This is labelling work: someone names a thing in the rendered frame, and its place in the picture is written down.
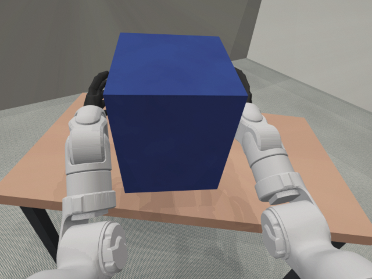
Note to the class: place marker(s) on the robot left forearm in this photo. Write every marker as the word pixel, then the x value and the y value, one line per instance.
pixel 88 169

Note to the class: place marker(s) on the table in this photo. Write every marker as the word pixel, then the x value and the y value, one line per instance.
pixel 38 182

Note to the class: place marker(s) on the robot left upper arm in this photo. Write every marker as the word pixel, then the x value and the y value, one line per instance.
pixel 89 251

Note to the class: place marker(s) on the robot right forearm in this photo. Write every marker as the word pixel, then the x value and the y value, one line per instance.
pixel 276 180

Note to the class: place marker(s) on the carton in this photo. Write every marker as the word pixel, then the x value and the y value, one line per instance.
pixel 174 103

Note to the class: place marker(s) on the left robot hand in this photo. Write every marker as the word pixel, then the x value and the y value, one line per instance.
pixel 95 91

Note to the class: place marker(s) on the robot right upper arm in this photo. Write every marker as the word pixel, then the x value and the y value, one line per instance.
pixel 297 233

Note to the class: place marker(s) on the right robot hand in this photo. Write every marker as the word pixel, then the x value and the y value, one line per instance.
pixel 245 84

